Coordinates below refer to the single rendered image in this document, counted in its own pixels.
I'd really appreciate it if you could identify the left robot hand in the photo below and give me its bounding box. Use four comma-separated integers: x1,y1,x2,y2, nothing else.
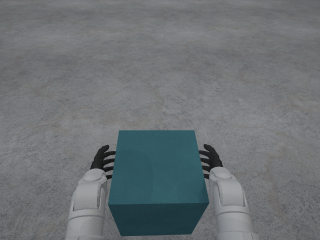
90,145,116,180

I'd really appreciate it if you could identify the carton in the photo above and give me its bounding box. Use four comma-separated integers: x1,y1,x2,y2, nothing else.
108,130,210,236

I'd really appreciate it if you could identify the right robot hand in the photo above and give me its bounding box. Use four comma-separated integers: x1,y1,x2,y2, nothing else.
199,144,223,180

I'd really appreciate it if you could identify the robot right forearm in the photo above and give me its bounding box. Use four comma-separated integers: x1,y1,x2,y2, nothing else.
209,166,260,240

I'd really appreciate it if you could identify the robot left forearm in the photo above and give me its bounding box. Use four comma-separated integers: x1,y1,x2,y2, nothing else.
65,168,108,240

